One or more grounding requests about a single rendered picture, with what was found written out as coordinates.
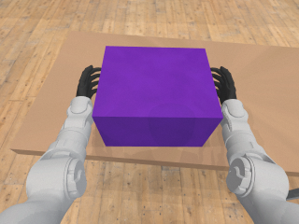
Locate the right robot hand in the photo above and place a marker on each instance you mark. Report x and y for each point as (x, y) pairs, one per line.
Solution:
(226, 86)

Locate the right robot upper arm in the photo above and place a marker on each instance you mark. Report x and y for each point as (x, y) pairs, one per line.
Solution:
(262, 188)

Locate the carton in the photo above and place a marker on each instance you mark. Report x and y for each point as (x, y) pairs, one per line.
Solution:
(156, 97)

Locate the robot left forearm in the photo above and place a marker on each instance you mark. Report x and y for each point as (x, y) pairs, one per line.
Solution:
(75, 133)

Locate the table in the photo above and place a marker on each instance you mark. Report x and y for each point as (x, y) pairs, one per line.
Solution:
(266, 82)

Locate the left robot upper arm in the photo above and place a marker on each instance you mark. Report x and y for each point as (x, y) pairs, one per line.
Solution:
(52, 186)

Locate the robot right forearm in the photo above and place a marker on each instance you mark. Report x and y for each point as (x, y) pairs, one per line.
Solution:
(237, 135)

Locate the left robot hand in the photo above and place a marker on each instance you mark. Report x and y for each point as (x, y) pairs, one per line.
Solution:
(85, 84)

